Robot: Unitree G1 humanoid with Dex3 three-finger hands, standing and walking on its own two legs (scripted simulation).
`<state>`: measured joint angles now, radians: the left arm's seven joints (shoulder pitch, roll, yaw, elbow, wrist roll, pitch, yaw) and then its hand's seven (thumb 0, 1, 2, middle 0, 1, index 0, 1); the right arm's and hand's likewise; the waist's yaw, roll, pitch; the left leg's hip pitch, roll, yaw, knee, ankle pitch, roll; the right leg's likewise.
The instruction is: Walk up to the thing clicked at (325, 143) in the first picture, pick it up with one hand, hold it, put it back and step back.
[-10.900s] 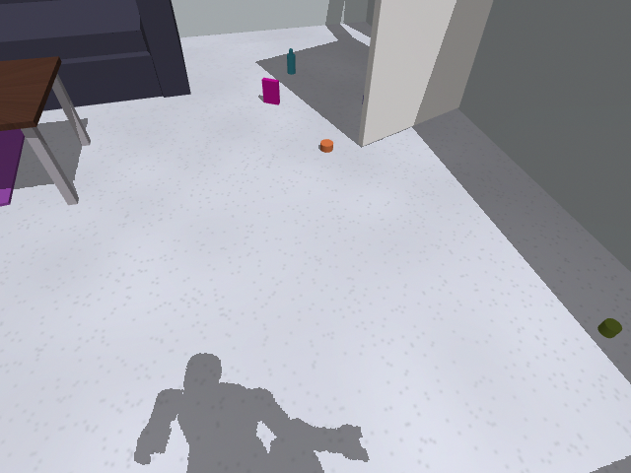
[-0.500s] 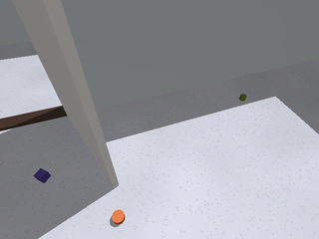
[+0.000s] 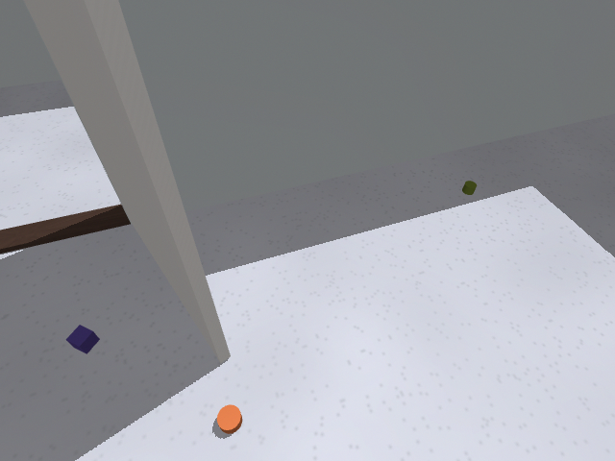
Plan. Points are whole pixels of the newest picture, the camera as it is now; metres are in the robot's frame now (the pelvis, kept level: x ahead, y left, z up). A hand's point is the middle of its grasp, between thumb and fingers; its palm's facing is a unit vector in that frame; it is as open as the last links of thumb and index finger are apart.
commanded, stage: stand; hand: left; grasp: from above
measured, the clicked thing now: (229, 419) +0.39 +0.22 -0.76
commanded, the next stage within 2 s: rise first in 0.16 s
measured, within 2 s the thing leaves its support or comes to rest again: neither
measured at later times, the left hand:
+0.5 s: hand out of the picture +0.14 +0.25 -0.17, palm faces -0.03 -0.94 -0.35, open 8.8 cm
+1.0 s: hand out of the picture +0.12 +0.26 -0.24, palm faces -0.18 -0.86 -0.47, open 14.1 cm
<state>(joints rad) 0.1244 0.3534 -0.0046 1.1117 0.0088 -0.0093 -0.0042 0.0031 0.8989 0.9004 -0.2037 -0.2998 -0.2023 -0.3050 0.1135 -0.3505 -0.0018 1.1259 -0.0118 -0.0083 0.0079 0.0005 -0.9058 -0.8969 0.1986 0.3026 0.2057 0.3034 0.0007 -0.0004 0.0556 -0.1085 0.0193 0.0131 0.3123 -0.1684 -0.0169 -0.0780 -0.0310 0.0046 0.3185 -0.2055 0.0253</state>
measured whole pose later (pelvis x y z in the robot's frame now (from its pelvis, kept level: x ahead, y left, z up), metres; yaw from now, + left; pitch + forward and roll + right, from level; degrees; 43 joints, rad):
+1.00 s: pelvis -0.02 +0.01 -0.10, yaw +0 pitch +18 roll -2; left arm 0.24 0.30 0.12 0.49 0.29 0.17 0.02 0.00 -0.54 1.01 -0.08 -1.06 -0.07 -1.07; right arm 0.19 -0.24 -0.04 0.56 0.00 -0.12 -0.01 0.01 -0.90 -0.90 0.20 0.30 0.20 0.30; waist -0.02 0.01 -0.12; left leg -0.95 0.03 -0.03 1.15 -0.52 -0.01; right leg -0.89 -0.02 -0.01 1.12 -0.54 0.03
